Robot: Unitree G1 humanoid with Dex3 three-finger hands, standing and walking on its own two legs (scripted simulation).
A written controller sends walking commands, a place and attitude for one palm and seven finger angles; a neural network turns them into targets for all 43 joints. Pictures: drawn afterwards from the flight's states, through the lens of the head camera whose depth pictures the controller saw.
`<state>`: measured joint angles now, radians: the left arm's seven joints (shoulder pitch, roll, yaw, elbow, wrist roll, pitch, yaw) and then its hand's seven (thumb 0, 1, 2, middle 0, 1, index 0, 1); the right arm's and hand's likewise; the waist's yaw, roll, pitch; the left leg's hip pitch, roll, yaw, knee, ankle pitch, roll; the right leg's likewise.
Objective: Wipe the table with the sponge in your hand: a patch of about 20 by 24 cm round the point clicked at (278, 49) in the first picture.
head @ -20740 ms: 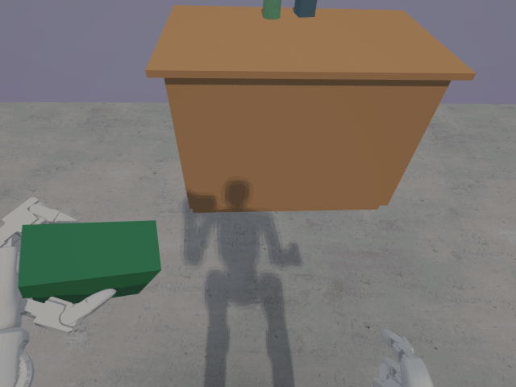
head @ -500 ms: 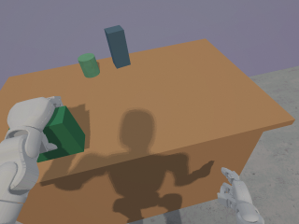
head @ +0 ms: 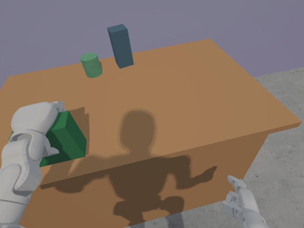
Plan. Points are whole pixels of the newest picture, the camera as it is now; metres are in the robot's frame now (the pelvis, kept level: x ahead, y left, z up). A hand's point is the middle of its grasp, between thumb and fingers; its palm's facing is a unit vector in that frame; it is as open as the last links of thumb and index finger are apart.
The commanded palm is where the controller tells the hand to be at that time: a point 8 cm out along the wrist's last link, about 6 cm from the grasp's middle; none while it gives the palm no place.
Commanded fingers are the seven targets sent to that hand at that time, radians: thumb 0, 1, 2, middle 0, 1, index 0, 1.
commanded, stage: move the sponge above the wiping area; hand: left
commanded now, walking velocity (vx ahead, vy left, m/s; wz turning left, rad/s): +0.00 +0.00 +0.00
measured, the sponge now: (56, 144) +0.27 +0.31 +0.09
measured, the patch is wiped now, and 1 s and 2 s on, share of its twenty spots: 0.00 0.00 0.00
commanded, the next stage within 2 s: lower the sponge onto the table in 0.80 s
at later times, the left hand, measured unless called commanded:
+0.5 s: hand (49, 129) +0.27 +0.30 +0.16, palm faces +0.05 -0.03 -1.00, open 10.1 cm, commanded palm +0.24 +0.30 +0.23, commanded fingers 0.00 0.10 1.30 -1.20 -1.60 -1.20 -1.60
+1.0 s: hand (45, 130) +0.26 +0.31 +0.16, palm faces +0.05 -0.03 -1.00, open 10.1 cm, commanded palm +0.23 +0.31 +0.23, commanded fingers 0.00 0.10 1.30 -1.20 -1.60 -1.20 -1.60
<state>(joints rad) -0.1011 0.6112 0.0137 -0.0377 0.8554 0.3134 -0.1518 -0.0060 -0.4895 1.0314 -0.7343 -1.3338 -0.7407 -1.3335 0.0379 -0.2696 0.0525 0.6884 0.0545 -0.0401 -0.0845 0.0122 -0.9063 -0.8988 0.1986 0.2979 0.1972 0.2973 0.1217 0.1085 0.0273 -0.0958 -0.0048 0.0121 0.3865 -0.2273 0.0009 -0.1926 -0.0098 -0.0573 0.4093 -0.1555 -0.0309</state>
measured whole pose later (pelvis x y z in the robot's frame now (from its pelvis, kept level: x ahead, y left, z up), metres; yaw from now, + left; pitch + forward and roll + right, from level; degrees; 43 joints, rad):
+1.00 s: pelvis +0.00 +0.00 +0.00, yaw +0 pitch -4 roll +1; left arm -0.05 0.64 0.04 -0.13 0.83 0.31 -0.17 -0.01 -0.49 1.03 -0.73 -1.33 -0.74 -1.33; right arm 0.04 -0.28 0.05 0.67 0.06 -0.03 -0.08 0.01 -0.91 -0.90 0.20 0.30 0.20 0.30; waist 0.13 0.12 0.02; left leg -0.10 0.00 0.01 0.40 -0.24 0.00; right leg -0.19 -0.01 -0.06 0.42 -0.16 -0.03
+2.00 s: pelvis +0.00 +0.00 +0.00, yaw +0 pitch -3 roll +1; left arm -0.05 0.59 0.02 -0.01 0.86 0.26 -0.11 -0.01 -0.49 1.03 -0.73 -1.33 -0.74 -1.33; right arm 0.07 -0.28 0.04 0.68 0.05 -0.04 -0.09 0.01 -0.91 -0.90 0.20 0.30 0.20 0.30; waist 0.11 0.11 0.03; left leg -0.10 0.00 0.01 0.39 -0.24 0.00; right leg -0.20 0.00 -0.06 0.41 -0.16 -0.04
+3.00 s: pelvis +0.01 +0.00 +0.00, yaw +0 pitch +1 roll +0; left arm -0.27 0.61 0.06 0.30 0.91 0.19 -0.10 0.00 -0.49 1.04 -0.73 -1.34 -0.74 -1.34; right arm 0.15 -0.31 0.01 0.70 0.07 0.00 -0.09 0.01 -0.91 -0.90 0.20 0.30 0.20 0.30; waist 0.08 0.09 -0.01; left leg -0.21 0.00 0.00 0.45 -0.26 0.00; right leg -0.29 0.00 -0.06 0.44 -0.17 -0.03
